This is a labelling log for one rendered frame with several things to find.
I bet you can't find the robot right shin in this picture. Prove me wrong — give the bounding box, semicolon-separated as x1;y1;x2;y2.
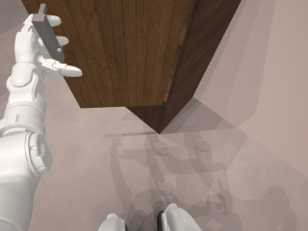
162;203;177;231

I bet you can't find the left robot hand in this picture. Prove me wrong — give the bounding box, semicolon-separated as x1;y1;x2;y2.
14;13;83;78

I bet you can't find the handle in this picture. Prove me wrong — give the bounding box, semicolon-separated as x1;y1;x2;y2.
31;3;65;63

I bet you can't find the robot left upper arm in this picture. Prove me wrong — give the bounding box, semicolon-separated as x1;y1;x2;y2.
0;131;53;231

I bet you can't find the cupboard door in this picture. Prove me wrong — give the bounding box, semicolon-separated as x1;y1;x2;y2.
21;0;190;109

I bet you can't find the left robot thigh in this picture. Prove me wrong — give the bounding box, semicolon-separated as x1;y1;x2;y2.
97;217;126;231

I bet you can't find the robot left forearm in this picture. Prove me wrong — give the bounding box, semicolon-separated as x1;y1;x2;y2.
0;63;46;138

